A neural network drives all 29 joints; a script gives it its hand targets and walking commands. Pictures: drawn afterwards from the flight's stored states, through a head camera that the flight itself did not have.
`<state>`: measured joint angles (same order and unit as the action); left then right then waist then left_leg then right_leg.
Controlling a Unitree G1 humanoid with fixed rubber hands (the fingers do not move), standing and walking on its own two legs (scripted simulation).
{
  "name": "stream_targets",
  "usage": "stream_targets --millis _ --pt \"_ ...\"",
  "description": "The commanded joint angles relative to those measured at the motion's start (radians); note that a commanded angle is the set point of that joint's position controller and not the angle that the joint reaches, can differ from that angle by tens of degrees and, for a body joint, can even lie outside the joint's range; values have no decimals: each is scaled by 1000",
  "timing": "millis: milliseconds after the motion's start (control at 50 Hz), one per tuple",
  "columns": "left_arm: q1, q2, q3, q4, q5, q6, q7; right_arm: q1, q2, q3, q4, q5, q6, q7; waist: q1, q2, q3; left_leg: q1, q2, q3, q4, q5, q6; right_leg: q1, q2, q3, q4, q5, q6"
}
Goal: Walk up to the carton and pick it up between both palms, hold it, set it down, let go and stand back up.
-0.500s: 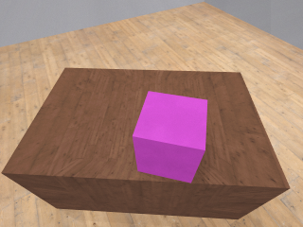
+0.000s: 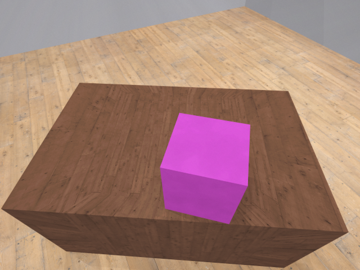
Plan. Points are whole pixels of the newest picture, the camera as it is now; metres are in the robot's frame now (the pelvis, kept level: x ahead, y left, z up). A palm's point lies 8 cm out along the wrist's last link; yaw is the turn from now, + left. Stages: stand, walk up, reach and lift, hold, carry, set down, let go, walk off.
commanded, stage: stand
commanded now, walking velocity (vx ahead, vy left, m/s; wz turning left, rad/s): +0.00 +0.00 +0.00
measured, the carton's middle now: (204, 169) +0.41 -0.06 -0.10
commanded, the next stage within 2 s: none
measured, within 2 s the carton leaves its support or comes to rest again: neither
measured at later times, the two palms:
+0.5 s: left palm out of the picture +0.03 +0.28 -0.14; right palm out of the picture +0.04 -0.26 -0.13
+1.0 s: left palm out of the picture +0.05 +0.29 -0.14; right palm out of the picture +0.05 -0.26 -0.12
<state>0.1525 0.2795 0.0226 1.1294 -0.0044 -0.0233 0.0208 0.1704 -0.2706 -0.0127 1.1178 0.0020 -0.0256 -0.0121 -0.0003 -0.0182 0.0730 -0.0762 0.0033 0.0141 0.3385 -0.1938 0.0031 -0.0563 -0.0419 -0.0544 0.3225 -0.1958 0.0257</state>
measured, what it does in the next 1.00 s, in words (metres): stands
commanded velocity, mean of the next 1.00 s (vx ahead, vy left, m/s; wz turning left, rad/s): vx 0.00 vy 0.00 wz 0.00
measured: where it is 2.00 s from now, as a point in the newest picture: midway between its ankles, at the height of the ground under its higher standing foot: outside the picture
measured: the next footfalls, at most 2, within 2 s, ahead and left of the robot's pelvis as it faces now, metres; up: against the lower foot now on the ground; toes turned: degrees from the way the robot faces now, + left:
none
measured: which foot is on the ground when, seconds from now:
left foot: down 0.00-1.00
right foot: down 0.00-1.00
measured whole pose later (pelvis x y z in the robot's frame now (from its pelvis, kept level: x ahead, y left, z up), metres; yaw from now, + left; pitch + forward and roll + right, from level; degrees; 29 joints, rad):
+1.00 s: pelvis +0.01 +0.02 +0.00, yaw +0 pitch -4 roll +0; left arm 0.18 0.29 0.02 1.13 0.00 -0.03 0.03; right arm 0.18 -0.27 -0.03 1.11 0.01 -0.03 -0.02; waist 0.00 -0.03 0.09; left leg -0.07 -0.02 0.03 0.36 -0.23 0.03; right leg -0.04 -0.08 -0.05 0.34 -0.22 0.06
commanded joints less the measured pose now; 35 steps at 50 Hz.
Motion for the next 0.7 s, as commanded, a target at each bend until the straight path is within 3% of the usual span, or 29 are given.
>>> stream_targets --millis 0,20,40,60,80,100,120,140,160,180,240,260,280,300,360,400,420,440,460,480,520,540,560,580,600,620,640,660,680 --pt "44 195 34 -29 -5 -19 9 32 -201 -45 -33 2 -25 -20 -1 -39 -19 7 145 -101 -90 192 20 -29 -103 59 -63 124 -30" --pt "18 195 41 -38 7 -20 16 -22 -221 -50 -66 8 -18 -15 0 31 36 -39 144 -71 -72 198 24 -64 -120 84 -80 139 -42" --pt "29 238 57 -31 7 -18 8 8 -242 -43 -50 -2 -11 -12 1 16 0 -59 123 -64 -75 128 21 -3 -117 74 -94 130 -42" --pt "36 232 60 -41 0 -17 9 -41 -199 -39 -75 -8 -10 -12 17 52 5 -53 126 -61 -76 158 24 -19 -126 76 -72 138 -47" --pt "59 200 40 -23 -1 -25 3 37 -205 -37 -43 6 -11 -11 -10 2 -9 -26 145 -82 -99 141 17 -35 -121 74 -55 92 -43" --pt "68 194 45 -29 -7 -27 1 24 -189 -38 -51 6 -19 -9 16 16 8 -60 138 -65 -92 133 25 -18 -124 79 -80 115 -28" --pt "67 171 30 -13 -3 -23 3 32 -207 -39 -56 16 -18 -12 -13 21 11 -34 139 -79 -87 136 27 -43 -114 80 -73 117 -28" --pt "60 236 54 -28 3 -26 18 -6 -215 -46 -70 2 -27 -9 5 1 2 -14 152 -100 -84 202 23 -29 -117 71 -55 130 -37" --pt "75 175 36 -18 4 -22 6 14 -257 -56 -62 13 -28 -20 2 41 -27 -25 142 -57 -59 262 26 5 -127 83 -64 182 -38" --pt "45 198 39 -29 9 -24 16 -23 -263 -56 -87 3 -30 -18 4 15 -9 -37 143 -95 -78 251 29 -10 -141 89 -69 200 -39" --pt "89 157 22 -17 -4 -17 28 50 -161 -37 -54 13 -22 -12 -13 59 -30 5 132 -60 -77 188 24 -23 -130 87 -54 106 -33" --pt "34 180 27 -40 -6 -15 18 13 -186 -37 -72 5 -24 -15 -11 43 -61 21 137 -62 -58 204 21 -32 -120 80 -80 126 -34" --pt "57 188 32 -28 -2 -19 18 13 -166 -39 -61 -8 -18 -16 -1 -16 -58 11 137 -72 -74 189 20 -19 -115 71 -52 87 -34" --pt "41 207 33 -41 -8 -24 8 45 -240 -53 -73 8 -28 -19 -8 -36 -47 12 150 -84 -71 274 21 -16 -121 68 -58 121 -38" --pt "75 178 20 -34 -5 -23 10 44 -240 -60 -70 11 -23 -17 -9 57 -23 -3 140 -54 -59 281 30 -32 -134 74 -63 165 -39" --pt "36 206 39 -39 -6 -27 16 67 -177 -42 -44 12 -21 -17 -13 -14 -72 14 148 -66 -58 279 22 -2 -130 75 -56 185 -38" --pt "28 226 40 -54 13 -26 25 56 -202 -50 -69 7 -11 -21 -17 -14 -57 51 148 -82 -58 291 23 -42 -123 68 -37 167 -40" --pt "36 191 35 -55 2 -22 20 -4 -225 -53 -70 -5 -18 -25 16 3 -71 15 151 -76 -39 324 37 -1 -122 67 -56 181 -28" --pt "70 189 17 -26 -4 -21 21 66 -218 -54 -43 4 -20 -16 -15 14 -41 17 140 -90 -62 232 32 -9 -125 69 -48 144 -31" --pt "54 162 16 -41 -3 -16 13 35 -238 -62 -65 11 -17 -24 -13 35 -26 22 141 -80 -57 266 22 -46 -118 64 -53 123 -38" --pt "82 134 5 -35 -11 -10 22 63 -191 -46 -52 6 -6 -16 5 -6 -7 -60 138 -87 -57 220 31 8 -116 41 -44 132 -15" --pt "75 170 11 -17 -8 -6 20 55 -195 -44 -47 5 -10 -21 -19 7 5 -13 136 -79 -85 229 26 -42 -116 53 -59 127 -21" --pt "85 170 15 -20 -1 -6 21 60 -181 -43 -44 6 -13 -23 -9 10 -36 23 121 -68 -63 239 18 -20 -100 39 -57 124 -16" --pt "51 209 25 -23 8 -3 23 50 -219 -53 -49 5 -12 -25 -17 69 -4 8 144 -84 -89 202 13 -54 -117 60 -62 102 -25" --pt "59 185 31 -47 -8 -12 16 26 -229 -50 -47 0 -12 -25 12 24 -12 -66 137 -77 -68 200 22 20 -125 52 -73 108 -23" --pt "62 209 25 -22 2 -22 19 56 -248 -61 -52 11 -16 -21 -15 10 17 -46 129 -89 -82 196 8 -14 -114 60 -64 107 -20" --pt "55 209 31 -32 -7 -20 17 -1 -269 -71 -65 1 -25 -19 6 70 -4 -69 125 -78 -84 181 21 5 -126 68 -61 145 -27" --pt "28 208 27 -17 8 -14 21 18 -183 -54 -54 0 -17 -10 -2 11 15 -40 133 -89 -105 208 18 -23 -125 51 -34 91 -27" --pt "65 227 42 -39 -8 -23 12 37 -230 -58 -49 5 -19 -9 19 13 13 -83 123 -69 -72 218 18 8 -118 53 -64 114 -22"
